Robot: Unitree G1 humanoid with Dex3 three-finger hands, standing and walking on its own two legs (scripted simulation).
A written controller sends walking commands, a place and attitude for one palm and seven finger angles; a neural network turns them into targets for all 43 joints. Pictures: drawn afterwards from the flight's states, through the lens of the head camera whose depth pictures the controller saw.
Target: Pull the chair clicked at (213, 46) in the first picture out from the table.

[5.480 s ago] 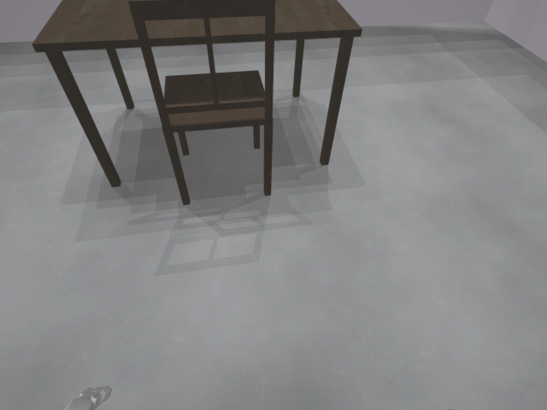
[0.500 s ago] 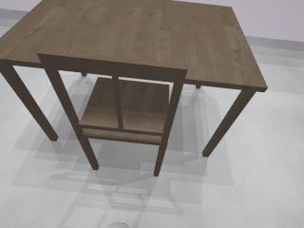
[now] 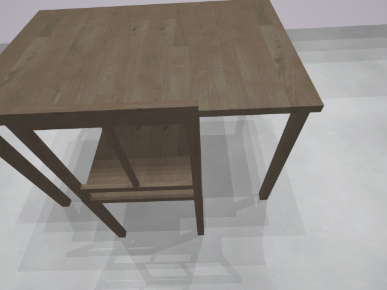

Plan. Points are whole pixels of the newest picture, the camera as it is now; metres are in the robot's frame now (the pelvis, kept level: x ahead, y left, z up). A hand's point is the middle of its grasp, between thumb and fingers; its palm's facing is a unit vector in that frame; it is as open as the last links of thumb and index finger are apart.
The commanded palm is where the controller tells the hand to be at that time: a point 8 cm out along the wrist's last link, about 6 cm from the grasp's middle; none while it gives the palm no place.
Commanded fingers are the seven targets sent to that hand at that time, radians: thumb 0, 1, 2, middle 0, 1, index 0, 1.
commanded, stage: come to a stop and stand still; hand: left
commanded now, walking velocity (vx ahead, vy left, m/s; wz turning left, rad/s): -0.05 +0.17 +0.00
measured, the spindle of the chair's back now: (123, 159) +0.45 +0.23 -0.07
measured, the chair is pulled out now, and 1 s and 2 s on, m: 0.00 0.00 0.00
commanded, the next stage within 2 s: look again from close up in 0.62 s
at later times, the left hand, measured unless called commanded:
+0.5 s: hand out of the picture -0.05 +0.22 -0.17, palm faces +0.09 -0.98 -0.18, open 7.4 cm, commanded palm none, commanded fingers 0.00 0.90 0.90 -0.20 -0.30 -0.20 -0.30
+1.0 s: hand out of the picture -0.06 +0.16 -0.17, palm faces +0.09 -0.98 -0.20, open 7.4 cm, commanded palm none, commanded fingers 0.00 0.90 0.90 -0.20 -0.30 -0.20 -0.30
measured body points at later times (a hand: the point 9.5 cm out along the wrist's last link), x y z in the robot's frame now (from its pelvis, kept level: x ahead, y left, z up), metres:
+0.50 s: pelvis -0.05 +0.03 +0.01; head -0.07 +0.05 +0.46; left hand -0.05 +0.27 -0.16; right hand -0.04 -0.19 -0.14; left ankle -0.09 +0.15 -0.73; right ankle -0.03 -0.09 -0.72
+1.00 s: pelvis -0.05 -0.01 +0.00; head -0.04 -0.01 +0.45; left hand -0.06 +0.21 -0.16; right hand -0.03 -0.24 -0.16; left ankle -0.09 +0.14 -0.73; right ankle -0.08 -0.07 -0.73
